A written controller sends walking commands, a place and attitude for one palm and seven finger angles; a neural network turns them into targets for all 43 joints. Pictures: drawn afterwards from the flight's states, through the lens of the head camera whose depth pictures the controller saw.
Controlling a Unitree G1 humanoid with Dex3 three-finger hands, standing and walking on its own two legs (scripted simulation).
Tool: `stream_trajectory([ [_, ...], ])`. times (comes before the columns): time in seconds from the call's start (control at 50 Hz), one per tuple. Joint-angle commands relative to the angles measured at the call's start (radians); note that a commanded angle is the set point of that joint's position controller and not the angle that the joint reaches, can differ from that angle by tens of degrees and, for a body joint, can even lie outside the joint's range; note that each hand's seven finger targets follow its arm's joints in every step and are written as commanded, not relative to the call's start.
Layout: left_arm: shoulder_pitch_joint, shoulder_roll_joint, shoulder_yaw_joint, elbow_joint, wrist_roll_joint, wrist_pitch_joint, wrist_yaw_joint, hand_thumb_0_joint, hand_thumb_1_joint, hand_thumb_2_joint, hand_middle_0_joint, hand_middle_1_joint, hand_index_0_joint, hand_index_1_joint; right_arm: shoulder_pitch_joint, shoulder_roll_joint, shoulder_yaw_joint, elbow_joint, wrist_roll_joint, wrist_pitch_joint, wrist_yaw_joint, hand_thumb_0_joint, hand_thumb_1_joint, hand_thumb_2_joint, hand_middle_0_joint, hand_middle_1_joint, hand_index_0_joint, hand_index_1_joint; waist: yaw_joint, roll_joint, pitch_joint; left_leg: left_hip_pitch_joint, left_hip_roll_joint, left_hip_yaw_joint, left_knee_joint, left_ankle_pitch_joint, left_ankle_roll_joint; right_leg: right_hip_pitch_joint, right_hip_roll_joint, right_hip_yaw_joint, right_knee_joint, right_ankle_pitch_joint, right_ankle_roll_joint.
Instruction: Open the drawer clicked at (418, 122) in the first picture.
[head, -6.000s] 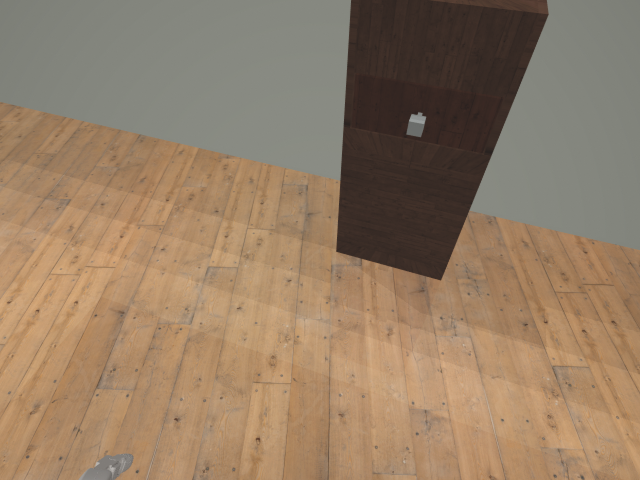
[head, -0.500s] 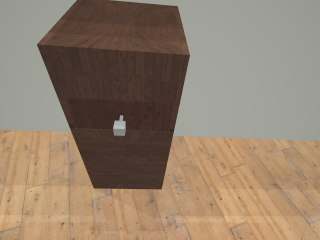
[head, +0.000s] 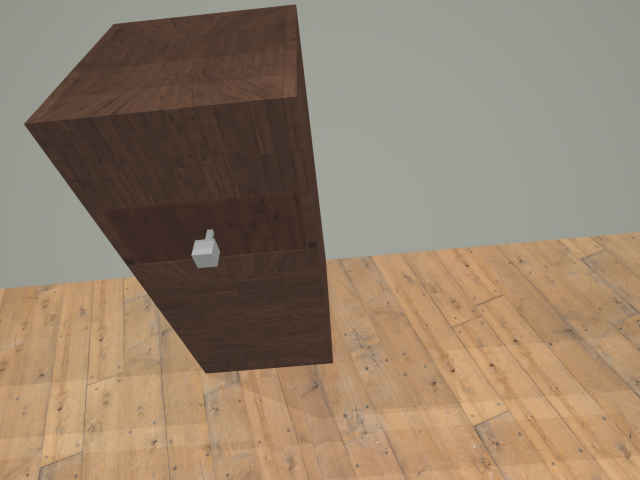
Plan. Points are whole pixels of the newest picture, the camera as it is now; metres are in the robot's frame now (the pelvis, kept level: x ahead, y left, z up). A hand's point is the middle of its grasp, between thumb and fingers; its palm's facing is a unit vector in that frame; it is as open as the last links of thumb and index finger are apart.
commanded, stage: come to a stop and stand still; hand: left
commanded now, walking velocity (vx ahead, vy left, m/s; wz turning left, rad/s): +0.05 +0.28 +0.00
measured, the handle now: (207, 245) +0.55 +0.29 -0.10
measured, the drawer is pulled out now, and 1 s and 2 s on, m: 0.00 0.00 0.00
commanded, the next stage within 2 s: look again from close up in 1.18 s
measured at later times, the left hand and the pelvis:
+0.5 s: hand out of the picture -0.06 +0.23 -0.18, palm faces +0.12 -0.97 -0.19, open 7.4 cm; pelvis -0.03 +0.05 +0.00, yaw +1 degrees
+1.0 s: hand out of the picture +0.06 +0.24 -0.18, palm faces +0.04 -0.98 -0.22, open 7.3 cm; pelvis +0.03 +0.06 -0.01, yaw +1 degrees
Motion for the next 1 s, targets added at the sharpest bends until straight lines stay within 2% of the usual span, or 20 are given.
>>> stream_trajectory([
  [0.0,0.087,0.213,0.053,-0.033,-0.001,-0.014,0.022,0.0,0.9,0.9,-0.2,-0.3,-0.2,-0.3,0.04,-0.07,-0.018,-0.053,-0.006,-0.005,0.0,0.0,-0.9,-0.9,0.2,0.3,0.2,0.3,0.033,-0.143,0.01,-0.17,0.013,-0.069,0.112,0.059,-0.027,0.125,-0.291,0.291,-0.255,0.064,0.006],
  [0.06,0.122,0.208,0.056,-0.018,0.001,-0.015,0.026,0.0,0.9,0.9,-0.2,-0.3,-0.2,-0.3,0.039,-0.071,-0.016,-0.068,-0.01,0.003,0.0,0.0,-0.9,-0.9,0.2,0.3,0.2,0.3,0.045,-0.146,-0.02,-0.19,0.013,-0.078,0.106,0.061,-0.038,0.185,-0.3,0.3,-0.253,0.072,0.013],
  [0.22,0.067,0.206,0.052,-0.031,0.013,-0.012,0.008,0.0,0.9,0.9,-0.2,-0.3,-0.2,-0.3,0.104,-0.059,-0.012,-0.058,-0.01,-0.003,0.008,0.0,-0.9,-0.9,0.2,0.3,0.2,0.3,0.01,-0.242,0.022,-0.08,0.03,-0.017,0.016,0.045,-0.031,0.01,-0.268,0.29,-0.375,-0.338,-0.008],
  [0.34,0.059,0.212,0.05,0.005,0.019,-0.01,0.001,0.0,0.9,0.9,-0.2,-0.3,-0.2,-0.3,0.16,-0.004,0.01,-0.033,0.004,-0.041,0.001,0.0,-0.9,-0.9,0.2,0.3,0.2,0.3,0.002,-0.254,-0.001,0.115,-0.007,0.064,-0.285,-0.038,-0.002,-0.04,-0.22,0.236,-0.401,-0.334,-0.025],
  [0.4,0.031,0.18,0.042,0.031,0.005,0.001,0.0,0.0,0.9,0.9,-0.2,-0.3,-0.2,-0.3,0.297,0.026,0.024,0.028,0.006,-0.064,-0.018,0.0,-0.9,-0.9,0.2,0.3,0.2,0.3,-0.056,-0.191,-0.008,0.336,-0.015,0.085,-0.551,0.077,0.013,-0.156,-0.151,0.171,-0.315,-0.354,0.023],
  [0.42,0.049,0.145,0.033,0.036,-0.003,0.005,-0.004,0.0,0.9,0.9,-0.2,-0.3,-0.2,-0.3,0.317,0.01,0.026,0.039,0.002,-0.073,-0.027,0.0,-0.9,-0.9,0.2,0.3,0.2,0.3,-0.054,-0.077,0.015,0.36,0.021,0.027,-0.634,0.042,0.019,-0.204,-0.105,0.141,-0.214,-0.336,0.04],
  [0.44,0.072,0.083,0.02,0.038,-0.012,0.007,-0.008,0.0,0.9,0.9,-0.2,-0.3,-0.2,-0.3,0.316,-0.047,0.017,0.033,-0.01,-0.085,-0.034,0.0,-0.9,-0.9,0.2,0.3,0.2,0.3,-0.052,0.135,0.044,0.286,0.199,-0.23,-0.777,-0.183,0.064,-0.258,-0.018,0.063,0.001,-0.258,0.062],
  [0.46,0.08,0.047,0.014,0.028,-0.009,0.012,-0.008,0.0,0.9,0.9,-0.2,-0.3,-0.2,-0.3,0.239,-0.105,0.011,-0.003,-0.009,-0.08,-0.041,0.0,-0.9,-0.9,0.2,0.3,0.2,0.3,-0.027,0.236,0.143,0.112,0.349,-0.394,-0.909,-0.409,0.115,-0.278,0.018,-0.002,0.145,-0.222,0.071],
  [0.48,0.064,0.059,0.017,0.024,0.003,0.012,-0.013,0.0,0.9,0.9,-0.2,-0.3,-0.2,-0.3,0.187,-0.108,0.016,-0.03,-0.011,-0.079,-0.046,0.0,-0.9,-0.9,0.2,0.3,0.2,0.3,-0.011,0.142,0.205,-0.02,0.378,-0.42,-0.936,-0.412,0.147,-0.241,-0.001,0.055,0.246,-0.176,0.063],
  [0.5,0.087,0.051,0.025,0.033,0.01,0.009,-0.025,0.0,0.9,0.9,-0.2,-0.3,-0.2,-0.3,0.124,-0.12,0.017,-0.041,-0.017,-0.082,-0.052,0.0,-0.9,-0.9,0.2,0.3,0.2,0.3,0.015,0.136,0.123,-0.071,0.34,-0.383,-0.912,-0.391,0.146,-0.168,0.0,0.059,0.335,-0.157,0.072],
  [0.52,0.084,0.068,0.032,0.065,0.021,0.02,-0.024,0.0,0.9,0.9,-0.2,-0.3,-0.2,-0.3,0.12,-0.066,0.031,-0.018,-0.012,-0.092,-0.051,0.0,-0.9,-0.9,0.2,0.3,0.2,0.3,0.014,0.166,0.153,-0.019,0.267,-0.307,-0.907,-0.263,0.095,-0.21,0.0,0.083,0.376,-0.114,0.076],
  [0.56,0.093,0.061,0.027,0.074,0.013,0.008,-0.026,0.0,0.9,0.9,-0.2,-0.3,-0.2,-0.3,0.147,-0.014,0.048,0.0,-0.001,-0.104,-0.058,0.0,-0.9,-0.9,0.2,0.3,0.2,0.3,0.01,0.117,0.133,0.098,0.195,-0.18,-0.833,-0.002,0.088,-0.239,-0.006,0.085,0.39,-0.051,0.086],
  [0.66,0.029,0.038,0.005,0.06,-0.003,-0.008,-0.014,0.0,0.9,0.9,-0.2,-0.3,-0.2,-0.3,0.252,0.009,0.054,0.063,-0.001,-0.117,-0.072,0.0,-0.9,-0.9,0.2,0.3,0.2,0.3,-0.03,0.131,0.041,0.346,0.21,-0.101,-0.65,0.748,0.147,-0.21,-0.016,0.044,0.217,-0.134,0.101],
  [0.7,-0.017,0.036,0.003,0.05,-0.009,-0.011,-0.009,0.0,0.9,0.9,-0.2,-0.3,-0.2,-0.3,0.288,0.002,0.047,0.082,-0.003,-0.113,-0.074,0.0,-0.9,-0.9,0.2,0.3,0.2,0.3,-0.053,0.116,0.031,0.397,0.217,-0.108,-0.59,0.932,0.148,-0.171,-0.008,0.026,0.108,-0.149,0.094],
  [0.74,0.018,0.045,0.006,0.065,-0.012,-0.015,-0.007,0.0,0.9,0.9,-0.2,-0.3,-0.2,-0.3,0.285,-0.004,0.039,0.09,0.003,-0.107,-0.073,0.0,-0.9,-0.9,0.2,0.3,0.2,0.3,-0.038,0.11,0.004,0.398,0.191,-0.084,-0.527,0.936,0.116,-0.077,-0.003,0.01,-0.044,-0.025,0.085],
  [0.76,0.065,0.052,0.006,0.084,-0.012,-0.021,-0.005,0.0,0.9,0.9,-0.2,-0.3,-0.2,-0.3,0.28,0.002,0.038,0.085,0.008,-0.107,-0.072,0.0,-0.9,-0.9,0.2,0.3,0.2,0.3,-0.021,0.085,-0.031,0.36,0.169,-0.065,-0.485,0.893,0.089,0.025,-0.013,0.013,-0.117,0.133,0.077],
  [0.8,0.134,0.09,0.008,0.114,-0.014,-0.03,0.009,0.0,0.9,0.9,-0.2,-0.3,-0.2,-0.3,0.263,0.045,0.044,0.066,0.021,-0.111,-0.068,0.0,-0.9,-0.9,0.2,0.3,0.2,0.3,-0.009,-0.022,-0.089,0.16,0.114,-0.024,-0.48,0.593,0.034,0.272,-0.118,0.104,-0.043,0.578,0.042],
  [0.82,0.133,0.096,0.003,0.121,-0.014,-0.03,0.011,0.0,0.9,0.9,-0.2,-0.3,-0.2,-0.3,0.25,0.057,0.046,0.065,0.021,-0.113,-0.066,0.0,-0.9,-0.9,0.2,0.3,0.2,0.3,-0.01,-0.039,-0.068,0.119,0.09,-0.017,-0.524,0.431,0.02,0.291,-0.155,0.105,-0.015,0.662,0.023],
  [0.88,0.115,0.084,-0.001,0.119,-0.014,-0.03,0.02,0.0,0.9,0.9,-0.2,-0.3,-0.2,-0.3,0.24,0.054,0.042,0.075,0.015,-0.101,-0.061,0.0,-0.9,-0.9,0.2,0.3,0.2,0.3,-0.01,-0.172,-0.076,0.169,0.084,0.003,-0.546,0.343,0.011,0.24,-0.121,0.086,-0.017,0.648,0.023],
  [0.98,0.079,0.078,-0.006,0.1,-0.016,-0.025,0.027,0.0,0.9,0.9,-0.2,-0.3,-0.2,-0.3,0.238,0.04,0.042,0.092,0.012,-0.099,-0.069,0.0,-0.9,-0.9,0.2,0.3,0.2,0.3,-0.02,-0.039,-0.05,0.275,0.105,-0.006,-0.52,0.661,0.021,0.173,-0.092,0.069,0.01,0.628,0.035],
])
